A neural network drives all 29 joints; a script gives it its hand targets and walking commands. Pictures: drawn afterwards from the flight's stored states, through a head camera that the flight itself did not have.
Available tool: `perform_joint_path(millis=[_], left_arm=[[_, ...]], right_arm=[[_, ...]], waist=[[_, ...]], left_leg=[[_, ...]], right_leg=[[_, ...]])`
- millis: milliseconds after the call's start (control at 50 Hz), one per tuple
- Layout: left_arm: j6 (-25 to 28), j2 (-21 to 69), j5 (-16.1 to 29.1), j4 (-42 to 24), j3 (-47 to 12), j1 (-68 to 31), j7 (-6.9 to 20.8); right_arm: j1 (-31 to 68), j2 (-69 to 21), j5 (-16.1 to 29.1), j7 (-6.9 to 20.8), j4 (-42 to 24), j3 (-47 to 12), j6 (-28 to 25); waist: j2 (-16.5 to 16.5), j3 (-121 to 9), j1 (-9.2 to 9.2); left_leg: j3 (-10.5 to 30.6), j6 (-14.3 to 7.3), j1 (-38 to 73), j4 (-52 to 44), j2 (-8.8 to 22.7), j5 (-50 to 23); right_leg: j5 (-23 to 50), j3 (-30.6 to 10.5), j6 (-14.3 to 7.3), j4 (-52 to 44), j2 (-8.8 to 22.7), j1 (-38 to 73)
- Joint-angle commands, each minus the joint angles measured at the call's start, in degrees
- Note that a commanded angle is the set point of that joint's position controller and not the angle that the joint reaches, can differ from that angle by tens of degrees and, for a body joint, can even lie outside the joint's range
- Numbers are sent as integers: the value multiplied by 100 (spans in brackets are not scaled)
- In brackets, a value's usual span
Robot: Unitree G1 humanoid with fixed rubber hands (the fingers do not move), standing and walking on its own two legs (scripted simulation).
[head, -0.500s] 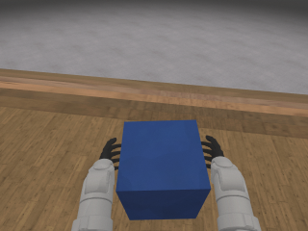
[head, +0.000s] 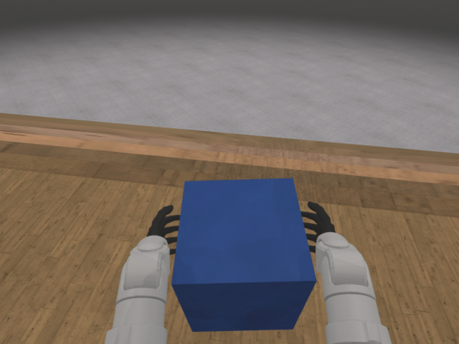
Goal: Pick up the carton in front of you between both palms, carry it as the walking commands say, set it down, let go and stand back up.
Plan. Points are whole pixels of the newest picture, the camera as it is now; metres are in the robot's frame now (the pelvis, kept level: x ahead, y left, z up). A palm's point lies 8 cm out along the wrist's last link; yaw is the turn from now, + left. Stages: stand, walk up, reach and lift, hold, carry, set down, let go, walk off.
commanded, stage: hold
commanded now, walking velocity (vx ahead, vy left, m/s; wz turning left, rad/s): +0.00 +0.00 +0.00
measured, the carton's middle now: (240, 257) +0.30 +0.00 -0.02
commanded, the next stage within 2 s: carry in 0.36 s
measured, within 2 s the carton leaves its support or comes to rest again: neither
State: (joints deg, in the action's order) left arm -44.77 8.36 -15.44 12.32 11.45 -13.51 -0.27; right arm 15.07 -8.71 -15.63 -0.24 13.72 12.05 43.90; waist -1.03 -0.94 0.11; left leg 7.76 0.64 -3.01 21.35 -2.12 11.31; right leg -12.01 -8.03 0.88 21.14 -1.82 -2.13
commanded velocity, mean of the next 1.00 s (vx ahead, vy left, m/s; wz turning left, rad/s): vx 0.34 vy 0.00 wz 0.00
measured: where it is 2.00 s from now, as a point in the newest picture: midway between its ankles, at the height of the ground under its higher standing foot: (245, 241)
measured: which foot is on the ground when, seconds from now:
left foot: down 0.00-0.54, up 0.56-0.74, down 0.76-1.00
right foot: down 0.00-0.78, up 0.80-1.00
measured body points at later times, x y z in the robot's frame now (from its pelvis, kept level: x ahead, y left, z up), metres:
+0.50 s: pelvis +0.01 -0.01 -0.01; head -0.04 -0.01 +0.44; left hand +0.31 +0.14 +0.05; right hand +0.31 -0.16 +0.06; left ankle +0.01 +0.13 -0.74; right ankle +0.00 -0.13 -0.74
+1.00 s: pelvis +0.22 -0.02 +0.00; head +0.20 -0.02 +0.45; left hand +0.50 +0.11 +0.08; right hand +0.48 -0.19 +0.08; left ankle +0.13 +0.08 -0.75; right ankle +0.26 -0.14 -0.71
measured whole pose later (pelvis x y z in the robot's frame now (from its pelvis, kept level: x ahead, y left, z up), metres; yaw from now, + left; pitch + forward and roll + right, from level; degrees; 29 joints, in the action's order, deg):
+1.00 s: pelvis +0.22 -0.02 +0.00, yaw -3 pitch +5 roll -1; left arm -70.0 7.4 -5.5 -19.2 6.5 -7.1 -5.0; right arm 8.6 -7.6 -6.4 -6.5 -19.3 4.8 70.6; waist 1.7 -9.1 -1.7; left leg -9.6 -0.6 -5.6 17.4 2.3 17.1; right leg -17.7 7.6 -0.1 42.4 3.7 -31.1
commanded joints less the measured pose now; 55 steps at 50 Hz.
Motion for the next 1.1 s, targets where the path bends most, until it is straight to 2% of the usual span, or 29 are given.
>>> perform_joint_path(millis=[0,320,340,360,380,400,440,460,500,520,540,560,580,620,660,680,720,740,760,780,800,820,840,860,880,940,1020,1060,1080], left_arm=[[231,5196,1477,-284,-3060,-2967,1353],[290,5289,1452,-78,-3000,-3274,1383],[271,5310,1546,-231,-3105,-3410,1370],[230,5350,1657,-372,-3229,-3505,1350],[184,5286,1716,-538,-3259,-3568,1323],[126,5291,1766,-632,-3368,-3583,1296],[-16,5274,1932,-825,-3659,-3509,1259],[-104,5262,2080,-974,-3832,-3458,1233],[-360,5220,2388,-1294,-4106,-3429,1174],[-519,5134,2507,-1462,-4188,-3450,1141],[-686,4952,2526,-1548,-4152,-3303,1084],[-867,4795,2513,-1597,-4069,-3179,1024],[-1037,4686,2532,-1827,-4118,-3152,970],[-1336,4599,2670,-2318,-4283,-3250,903],[-1600,4649,2912,-2655,-4445,-3135,884],[-1718,4703,2985,-2776,-4510,-2973,885],[-1936,4829,3095,-2942,-4579,-2643,897],[-2031,4858,3128,-3050,-4576,-2534,907],[-2137,4890,3183,-3193,-4586,-2549,936],[-2236,4844,3203,-3348,-4595,-2597,961],[-2342,4879,3309,-3407,-4652,-2772,996],[-2401,4942,3395,-3451,-4682,-2738,1047],[-2421,5013,3430,-3430,-4675,-2638,1086],[-2449,4995,3393,-3381,-4621,-2497,1096],[-2463,4954,3375,-3429,-4620,-2486,1086],[-2463,4889,3306,-3503,-4540,-2279,960],[-2554,4691,3093,-3563,-4420,-2071,813],[-2607,4616,3060,-3537,-4364,-1980,799],[-2629,4609,3054,-3488,-4328,-1984,807]], right_arm=[[2700,-5203,1474,1395,-114,-2967,-138],[3047,-5302,1460,1422,39,-2966,-202],[3165,-5243,1544,1398,-221,-3050,-186],[3225,-5330,1650,1374,-367,-3145,-141],[3149,-5255,1695,1342,-410,-3201,-72],[3145,-5271,1760,1308,-544,-3285,-21],[3102,-5220,1835,1223,-831,-3487,124],[3036,-5164,1919,1177,-1024,-3655,228],[2900,-4980,2069,1079,-1352,-3927,515],[2869,-4911,2181,1022,-1548,-4031,682],[3114,-4920,2353,996,-1865,-4213,858],[3268,-4907,2551,1002,-1969,-4361,1049],[3289,-4847,2675,1001,-2034,-4414,1204],[3257,-4875,2950,1001,-2189,-4546,1467],[2932,-4927,3109,969,-2393,-4655,1700],[2767,-4974,3180,951,-2521,-4687,1811],[2455,-5071,3264,918,-2766,-4705,2018],[2274,-5116,3266,904,-2845,-4689,2111],[2103,-5024,3197,875,-2918,-4630,2185],[1938,-4926,3112,855,-2959,-4536,2247],[1941,-4892,2991,822,-3074,-4474,2316],[1917,-4879,2894,784,-3264,-4475,2369],[2033,-5018,2950,766,-3465,-4512,2416],[2154,-5095,3041,764,-3556,-4556,2464],[2222,-5085,3120,777,-3646,-4598,2485],[2346,-4929,3367,848,-3851,-4745,2584],[2195,-4706,3473,935,-3779,-4744,2706],[2161,-4627,3444,956,-3710,-4718,2761],[2094,-4595,3417,963,-3660,-4692,2789]], waist=[[114,-849,-38],[100,-1078,1],[296,-1220,3],[361,-1219,8],[401,-1084,-17],[569,-986,-45],[1130,-1121,-34],[972,-1293,-25],[605,-1772,-6],[78,-1742,30],[-1117,-1509,172],[-1326,-999,211],[-854,-877,170],[-591,-993,139],[-887,-1455,146],[-925,-1633,141],[-698,-1856,82],[-396,-2082,29],[604,-2285,-87],[1702,-2126,-150],[1380,-1782,-201],[1091,-1709,-187],[662,-1620,-166],[484,-1622,-168],[462,-1632,-190],[680,-1494,-148],[1048,-1301,-136],[842,-1480,-11],[635,-1743,31]], left_leg=[[-331,15,300,-293,-294,-677],[-356,10,318,-212,-280,-578],[-192,-107,-319,152,648,535],[70,-157,-490,-121,594,1954],[355,-254,-810,-361,757,3134],[579,-343,-954,-554,891,3616],[1042,-592,-820,-849,1386,2973],[833,-631,-690,-603,1357,2446],[130,-471,-1137,-116,945,2326],[-346,-318,-1835,573,651,2303],[-1106,-45,-2813,1976,179,1884],[-1260,23,-3598,2279,252,1689],[-1044,-48,-3757,2369,408,1719],[-1134,-72,-3417,1869,448,1527],[-1518,-54,-2808,1218,200,946],[-1694,-44,-2434,847,104,772],[-1929,-67,-765,29,81,181],[-1620,-181,525,-16,349,87],[-118,-527,1473,-432,1415,1110],[1656,-959,2063,-815,2526,1170],[1986,-1347,1924,-831,2737,758],[1892,-1459,1683,-801,2758,197],[1534,-1392,1446,-911,2668,134],[1019,-1202,1302,-1063,2501,165],[580,-1055,1215,-1146,2331,-37],[-416,-863,783,-1058,1841,-476],[-1178,-678,83,-831,1600,-816],[-1684,-470,-445,74,1379,-1440],[-2025,-294,-921,942,1161,-1808]], right_leg=[[546,375,-37,-362,-322,-221],[442,380,-43,-309,-313,-240],[-497,72,-132,125,607,-953],[-2003,14,-173,10,421,-1181],[-2733,119,-149,196,341,-1481],[-2761,366,-99,544,168,-1778],[-1323,1091,-14,1327,-44,-1812],[-947,1124,-36,982,54,-1725],[-1040,1124,-135,181,103,-661],[-1681,422,-290,-278,563,-116],[-2722,-1283,-686,-994,1609,233],[-2633,-2056,-1097,-1236,2178,302],[-2287,-2137,-1263,-1245,2274,235],[-1268,-1362,-1129,-1107,2022,85],[-351,-427,-855,-766,1618,257],[-114,-126,-777,-585,1481,245],[-382,536,-583,45,1209,-631],[-245,832,-445,597,1076,-1499],[-539,1329,-211,1877,754,-2558],[-1717,1602,-81,2769,285,-3981],[-1869,1097,-216,3303,455,-4415],[-1852,1028,-237,3578,605,-4596],[-1593,988,-226,3684,770,-4638],[-1307,1012,-185,3430,864,-4470],[-1043,1152,-134,3087,839,-4260],[-552,1575,-66,2075,601,-3636],[304,2102,-101,1077,334,-2477],[513,2445,-168,658,123,-1094],[185,2432,-261,589,115,-50]])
